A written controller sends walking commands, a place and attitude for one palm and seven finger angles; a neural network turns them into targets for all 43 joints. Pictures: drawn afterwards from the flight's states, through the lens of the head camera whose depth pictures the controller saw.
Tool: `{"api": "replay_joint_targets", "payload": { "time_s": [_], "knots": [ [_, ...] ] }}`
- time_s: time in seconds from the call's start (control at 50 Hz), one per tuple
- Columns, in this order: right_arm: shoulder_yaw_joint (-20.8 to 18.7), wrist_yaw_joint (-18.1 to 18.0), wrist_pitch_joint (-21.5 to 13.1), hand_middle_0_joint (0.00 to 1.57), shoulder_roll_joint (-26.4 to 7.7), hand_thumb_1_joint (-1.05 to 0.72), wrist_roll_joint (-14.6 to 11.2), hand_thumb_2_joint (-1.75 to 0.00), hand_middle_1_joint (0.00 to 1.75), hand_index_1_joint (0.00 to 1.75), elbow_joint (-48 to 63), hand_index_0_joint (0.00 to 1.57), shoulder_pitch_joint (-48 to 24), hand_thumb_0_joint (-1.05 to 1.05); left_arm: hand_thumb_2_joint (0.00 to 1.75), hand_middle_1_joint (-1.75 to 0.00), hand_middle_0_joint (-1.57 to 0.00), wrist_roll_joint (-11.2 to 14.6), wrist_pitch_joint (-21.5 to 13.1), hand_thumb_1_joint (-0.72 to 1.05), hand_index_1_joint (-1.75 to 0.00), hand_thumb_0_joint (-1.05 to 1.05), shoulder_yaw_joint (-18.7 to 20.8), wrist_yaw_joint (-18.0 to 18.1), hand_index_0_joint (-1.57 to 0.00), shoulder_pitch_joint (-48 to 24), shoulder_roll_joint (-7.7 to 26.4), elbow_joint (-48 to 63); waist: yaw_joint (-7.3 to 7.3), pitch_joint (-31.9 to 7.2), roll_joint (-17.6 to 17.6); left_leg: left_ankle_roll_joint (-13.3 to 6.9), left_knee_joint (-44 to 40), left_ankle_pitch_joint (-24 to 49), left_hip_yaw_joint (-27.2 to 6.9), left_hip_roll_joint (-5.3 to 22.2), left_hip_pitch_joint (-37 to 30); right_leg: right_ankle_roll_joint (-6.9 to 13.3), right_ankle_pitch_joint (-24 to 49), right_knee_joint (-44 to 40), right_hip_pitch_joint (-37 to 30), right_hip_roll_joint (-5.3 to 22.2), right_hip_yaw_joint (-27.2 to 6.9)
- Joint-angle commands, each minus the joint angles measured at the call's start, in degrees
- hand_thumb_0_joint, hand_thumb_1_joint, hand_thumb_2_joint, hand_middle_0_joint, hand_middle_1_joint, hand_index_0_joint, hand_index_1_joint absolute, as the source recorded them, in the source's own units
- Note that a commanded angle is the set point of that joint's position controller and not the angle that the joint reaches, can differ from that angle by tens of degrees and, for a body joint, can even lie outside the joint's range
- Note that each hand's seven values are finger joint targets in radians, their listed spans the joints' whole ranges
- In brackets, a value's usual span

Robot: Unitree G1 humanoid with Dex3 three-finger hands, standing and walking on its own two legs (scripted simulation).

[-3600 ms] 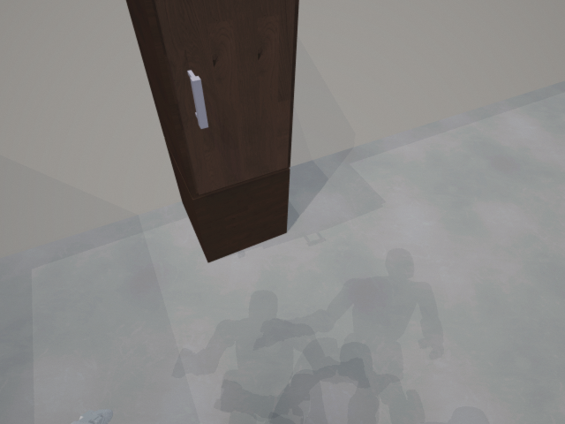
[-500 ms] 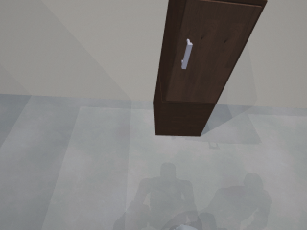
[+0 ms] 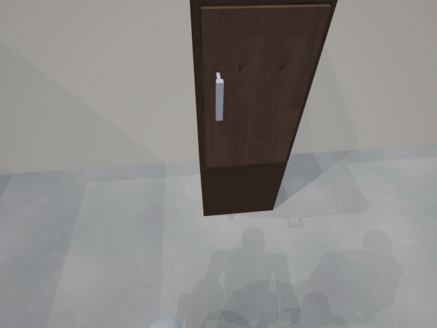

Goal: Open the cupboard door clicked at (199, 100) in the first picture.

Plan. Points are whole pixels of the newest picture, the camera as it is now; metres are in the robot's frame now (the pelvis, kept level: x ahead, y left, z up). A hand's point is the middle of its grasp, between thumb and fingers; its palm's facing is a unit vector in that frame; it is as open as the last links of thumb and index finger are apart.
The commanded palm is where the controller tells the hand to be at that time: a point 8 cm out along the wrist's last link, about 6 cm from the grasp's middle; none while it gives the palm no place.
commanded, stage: take the last steps up to it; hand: left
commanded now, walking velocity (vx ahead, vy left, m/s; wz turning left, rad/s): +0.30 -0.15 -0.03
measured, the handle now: (218, 97) +0.75 +0.03 +0.01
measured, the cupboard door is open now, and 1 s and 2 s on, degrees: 0 0 0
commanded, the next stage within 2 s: come to a stop and stand still in 0.38 s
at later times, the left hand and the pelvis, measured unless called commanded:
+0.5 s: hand (161, 300) +0.22 +0.14 -0.17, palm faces -0.01 -0.98 -0.18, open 7.4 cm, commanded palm none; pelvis +0.18 -0.05 +0.01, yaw -2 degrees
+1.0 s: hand (175, 270) +0.28 +0.12 -0.16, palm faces +0.06 -0.95 -0.30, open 7.3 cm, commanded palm none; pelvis +0.20 -0.09 +0.00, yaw +0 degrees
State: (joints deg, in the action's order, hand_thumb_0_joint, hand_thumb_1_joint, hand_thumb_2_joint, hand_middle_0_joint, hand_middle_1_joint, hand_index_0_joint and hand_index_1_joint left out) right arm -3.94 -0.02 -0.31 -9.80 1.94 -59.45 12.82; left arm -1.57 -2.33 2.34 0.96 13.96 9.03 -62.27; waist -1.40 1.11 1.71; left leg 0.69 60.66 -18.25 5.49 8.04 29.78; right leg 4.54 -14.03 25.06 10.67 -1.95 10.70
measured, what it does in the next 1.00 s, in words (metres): walks ahead: left foot, then right foot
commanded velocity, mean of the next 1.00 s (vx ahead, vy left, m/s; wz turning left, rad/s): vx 0.00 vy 0.03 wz -0.01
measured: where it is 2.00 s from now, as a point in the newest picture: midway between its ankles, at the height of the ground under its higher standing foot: outside the picture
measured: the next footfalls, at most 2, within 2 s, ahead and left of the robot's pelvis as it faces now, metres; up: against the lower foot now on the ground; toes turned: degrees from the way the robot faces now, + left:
left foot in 0.16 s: +0.16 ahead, +0.10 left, +0.00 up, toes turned +10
right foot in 0.58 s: +0.32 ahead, -0.23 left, +0.00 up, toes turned -11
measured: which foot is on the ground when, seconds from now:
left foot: up 0.00-0.14, down 0.16-0.58, up 0.60-1.00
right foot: down 0.00-0.18, up 0.20-0.56, down 0.58-1.00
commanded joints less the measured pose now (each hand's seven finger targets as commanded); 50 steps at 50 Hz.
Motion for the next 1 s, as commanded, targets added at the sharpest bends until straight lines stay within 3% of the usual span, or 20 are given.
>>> {"api": "replay_joint_targets", "payload": {
  "time_s": [0.0, 0.06, 0.12, 0.14, 0.16, 0.18, 0.28, 0.36, 0.48, 0.52, 0.54, 0.56, 0.58, 0.6, 0.62, 0.64, 0.68, 0.74, 0.9, 0.98],
  "knots": [
    [0.07, 0.54, -0.23, 0.2, -1.36, -0.9, -0.2, -0.9, 0.3, 0.3, 2.37, 0.2, 1.34, 0.0, 0.9, -0.3, -0.2, -0.24, -1.28, 0.9, -0.3, 0.0, 1.07, -0.02, -0.2, 3.78, 6.82, 0.95, 0.26, 4.54, -5.51, 0.22, -10.97, 0.08, -0.54, 1.18, -2.89, 6.94, -1.69, -15.07, 5.45, 16.01, -14.6],
    [0.12, 0.31, -1.2, 0.2, -1.52, -0.9, -0.28, -0.9, 0.3, 0.3, 2.86, 0.2, -0.79, 0.0, 0.9, -0.3, -0.2, -0.14, -0.95, 0.9, -0.3, 0.0, 1.31, -0.4, -0.2, 5.8, 7.21, 0.28, 1.02, 4.18, -3.86, -0.27, -18.94, 0.21, 1.72, -0.89, -6.33, 6.92, 1.82, -11.96, 2.18, 15.48, -15.06],
    [-0.3, -0.68, -2.49, 0.2, -3.66, -0.9, 0.06, -0.9, 0.3, 0.3, -0.49, 0.2, 8.59, 0.0, 0.9, -0.3, -0.2, 0.51, -0.51, 0.9, -0.3, 0.0, 1.31, -0.99, -0.2, 5.56, 6.38, 0.51, -3.43, 0.45, 1.19, -1.4, -31.46, 5.7, 2.07, -2.45, -23.99, 3.93, 9.2, 4.15, 6.9, 10.3, -10.65],
    [-1.46, -1.31, -3.12, 0.2, -8.97, -0.9, 0.73, -0.9, 0.3, 0.3, -2.11, 0.2, 14.84, 0.0, 0.9, -0.3, -0.2, 0.85, -0.46, 0.9, -0.3, 0.0, 1.02, -1.61, -0.2, 6.85, 3.53, 1.47, -5.34, -3.17, 12.92, -5.58, -39.67, 2.63, -15.36, 9.17, -33.5, 0.18, 4.28, 19.91, 15.78, 4.6, -6.48],
    [-2.34, -1.95, -2.9, 0.2, -13.47, -0.9, 0.6, -0.9, 0.3, 0.3, -2.62, 0.2, 18.06, 0.0, 0.9, -0.3, -0.2, 0.64, -0.51, 0.9, -0.3, 0.0, 0.74, -2.17, -0.2, 5.97, 3.42, 3.3, -5.4, -3.67, 19.27, -11.47, -46.58, 5.77, -32.05, 21.66, -38.1, -2.04, -16.13, 34.94, 26.68, 0.95, -4.75],
    [-2.0, -2.41, -2.39, 0.2, -13.7, -0.9, 0.0, -0.9, 0.3, 0.3, -2.22, 0.2, 16.96, 0.0, 0.9, -0.3, -0.2, -0.03, -0.02, 0.9, -0.3, 0.0, 1.29, -2.13, -0.2, 3.32, 6.35, 4.39, -5.17, -0.82, 10.5, -13.91, -47.21, 3.53, -33.14, 23.55, -33.69, -1.47, -16.35, 41.43, 27.55, 3.68, -10.01],
    [-0.03, -2.83, -3.8, 0.2, -4.83, -0.9, -0.2, -0.9, 0.3, 0.3, -0.06, 0.2, 6.89, 0.0, 0.9, -0.3, -0.2, -0.6, 1.92, 0.9, -0.3, 0.0, 2.26, -2.92, -0.2, 5.64, 2.42, 1.93, 0.99, 3.77, 2.68, -7.49, -48.03, 14.38, -9.4, 12.36, -20.25, -4.58, -0.7, 43.37, 23.37, 7.56, -10.88],
    [-0.26, -2.55, -3.59, 0.2, -6.52, -0.9, -0.32, -0.9, 0.3, 0.3, -0.8, 0.2, 7.81, 0.0, 0.9, -0.3, -0.2, -0.36, 3.0, 0.9, -0.3, 0.0, 2.04, -3.07, -0.2, 4.47, 1.74, 2.61, 1.23, 2.79, 6.62, -7.41, -48.08, 17.26, -2.23, 9.36, -21.74, -6.35, 2.47, 34.69, 23.5, 8.78, -8.26],
    [-1.18, -1.8, -2.17, 0.2, -8.31, -0.9, 0.15, -0.9, 0.3, 0.3, -1.62, 0.2, 8.83, 0.0, 0.9, -0.3, -0.2, 0.3, 1.89, 0.9, -0.3, 0.0, 1.46, -2.92, -0.2, -2.26, 2.26, 4.83, -0.73, 4.02, 9.91, -6.36, -42.8, 20.46, 0.26, 8.62, -20.61, -6.19, 0.72, 12.32, 13.74, 6.69, -2.89],
    [-0.71, -1.76, -1.7, 0.2, -7.82, -0.9, -0.29, -0.9, 0.3, 0.3, -1.93, 0.2, 7.38, 0.0, 0.9, -0.3, -0.2, 0.4, 0.78, 0.9, -0.3, 0.0, 1.57, -2.03, -0.2, 5.11, 3.22, 2.3, 3.31, -0.08, 6.6, -2.86, -33.49, 21.83, 2.63, 5.06, -19.11, -6.08, 10.59, 2.84, 1.3, 5.09, -2.38],
    [-0.27, -1.48, -1.87, 0.2, -5.95, -0.9, -0.77, -0.9, 0.3, 0.3, -2.24, 0.2, 8.77, 0.0, 0.9, -0.3, -0.2, 0.26, -0.24, 0.9, -0.3, 0.0, 2.11, -1.25, -0.2, 9.92, 7.43, 0.56, 5.09, -5.17, -0.48, -0.26, -26.38, 14.07, 3.25, 2.16, -15.5, -5.95, 25.29, -0.11, -8.65, 9.05, -6.92],
    [0.66, -1.18, -1.82, 0.2, -1.68, -0.9, -1.54, -0.9, 0.3, 0.3, -2.0, 0.2, 13.73, 0.0, 0.9, -0.3, -0.2, -0.03, -1.03, 0.9, -0.3, 0.0, 3.22, -0.18, -0.2, 10.6, 13.98, 0.29, 3.5, -13.05, -16.59, 1.96, -16.46, -9.4, 4.44, -3.14, -8.84, -1.85, 49.94, 1.34, -19.01, 22.95, -20.56],
    [0.32, -1.8, -0.39, 0.2, -3.47, -0.9, -2.35, -0.9, 0.3, 0.3, -1.25, 0.2, 14.64, 0.0, 0.9, -0.3, -0.2, 0.66, -0.38, 0.9, -0.3, 0.0, 3.15, 0.08, -0.2, 10.07, 16.5, 1.99, 3.24, -15.76, -13.72, 1.6, -11.06, -19.38, -1.57, -3.82, -13.03, 2.41, 63.9, 1.5, -14.32, 28.02, -21.16],
    [0.0, -2.11, 0.4, 0.2, -2.22, -0.9, -2.29, -0.9, 0.3, 0.3, -1.09, 0.2, 12.41, 0.0, 0.9, -0.3, -0.2, 0.52, 0.24, 0.9, -0.3, 0.0, 3.28, 0.56, -0.2, 7.78, 15.3, 2.23, 3.31, -12.34, -12.42, 1.51, -6.39, -19.93, -2.51, -4.04, -10.62, 4.28, 68.39, 2.05, -13.0, 27.56, -18.59],
    [-0.08, -2.26, 0.88, 0.2, -2.68, -0.9, -2.09, -0.9, 0.3, 0.3, -1.38, 0.2, 10.89, 0.0, 0.9, -0.3, -0.2, 0.43, 0.5, 0.9, -0.3, 0.0, 3.8, 1.02, -0.2, 7.08, 15.07, 2.01, 4.47, -12.36, -18.99, 1.5, 0.47, -19.86, -3.13, -5.01, -6.94, 5.2, 71.99, 2.68, -13.49, 27.13, -20.93],
    [-0.48, -2.44, 1.23, 0.2, -4.36, -0.9, -1.91, -0.9, 0.3, 0.3, -0.91, 0.2, 9.06, 0.0, 0.9, -0.3, -0.2, 0.51, 1.05, 0.9, -0.3, 0.0, 3.58, 1.45, -0.2, 6.04, 14.14, 2.5, 4.84, -10.04, -18.76, 1.63, 6.15, -18.21, -5.3, -5.66, -3.11, 5.89, 71.9, 2.91, -13.41, 27.41, -21.27],
    [-1.07, -2.02, 2.4, 0.2, -4.95, -0.9, -1.58, -0.9, 0.3, 0.3, 0.15, 0.2, 4.72, 0.0, 0.9, -0.3, -0.2, 0.49, 1.99, 0.9, -0.3, 0.0, 3.46, 2.23, -0.2, 3.45, 12.57, 3.41, 4.77, -6.55, -12.12, 1.86, 10.07, -13.8, -7.3, -5.73, -0.75, 5.27, 63.56, 2.09, -9.88, 26.47, -17.9],
    [-1.39, -0.75, 4.76, 0.2, -4.73, -0.9, -0.72, -0.9, 0.3, 0.3, 2.08, 0.2, 1.73, 0.0, 0.9, -0.3, -0.2, 0.24, 2.18, 0.9, -0.3, 0.0, 3.3, 2.81, -0.2, 0.74, 11.77, 5.51, 3.64, -4.76, -9.92, 2.84, 12.16, -7.03, -8.21, -6.85, -0.88, 4.06, 49.32, -1.51, -2.21, 25.02, -15.19],
    [-1.75, 0.64, 5.62, 0.2, -6.18, -0.9, -0.11, -0.9, 0.3, 0.3, 5.56, 0.2, -0.74, 0.0, 0.9, -0.3, -0.2, -0.6, 2.47, 0.9, -0.3, 0.0, 3.54, 2.64, -0.2, -4.15, 13.16, 9.44, 1.37, -2.89, -12.85, 3.03, 6.33, -0.87, -7.44, -6.6, -3.27, 3.02, 9.29, -8.66, 6.7, 22.79, -14.88],
    [-0.96, 0.92, 3.78, 0.2, -6.27, -0.9, -0.84, -0.9, 0.3, 0.3, 7.12, 0.2, -2.54, 0.0, 0.9, -0.3, -0.2, -1.36, 3.4, 0.9, -0.3, 0.0, 3.73, 1.57, -0.2, -4.41, 14.79, 10.77, 2.81, -0.79, -15.88, 1.83, -10.48, -6.12, -3.6, -6.07, -10.71, 2.5, -6.61, -11.55, 10.17, 21.5, -16.98]
  ]
}}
